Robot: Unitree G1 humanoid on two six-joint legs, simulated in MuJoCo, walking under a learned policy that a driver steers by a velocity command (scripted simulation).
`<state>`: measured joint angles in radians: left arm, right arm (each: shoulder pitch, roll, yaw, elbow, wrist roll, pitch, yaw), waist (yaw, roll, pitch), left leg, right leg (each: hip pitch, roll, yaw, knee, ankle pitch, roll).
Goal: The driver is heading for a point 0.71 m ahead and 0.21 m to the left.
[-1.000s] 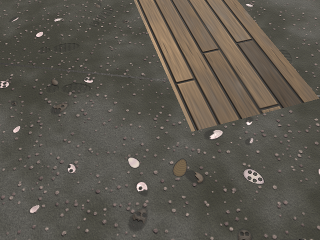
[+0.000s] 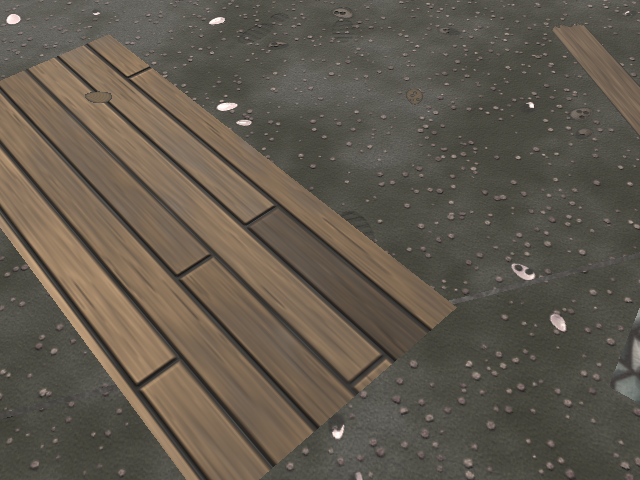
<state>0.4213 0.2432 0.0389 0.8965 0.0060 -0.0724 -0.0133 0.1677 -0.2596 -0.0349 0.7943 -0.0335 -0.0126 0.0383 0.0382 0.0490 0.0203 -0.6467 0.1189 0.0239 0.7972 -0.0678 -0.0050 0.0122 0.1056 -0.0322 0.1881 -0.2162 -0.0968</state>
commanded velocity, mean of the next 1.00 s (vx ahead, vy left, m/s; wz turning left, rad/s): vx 0.50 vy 0.00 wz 0.10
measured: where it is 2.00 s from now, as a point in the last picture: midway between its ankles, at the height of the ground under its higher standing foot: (338, 361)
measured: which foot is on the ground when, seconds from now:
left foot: up 0.00-0.16, down 0.18-0.72, up 0.74-1.00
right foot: down 0.00-0.20, up 0.22-0.70, down 0.72-1.00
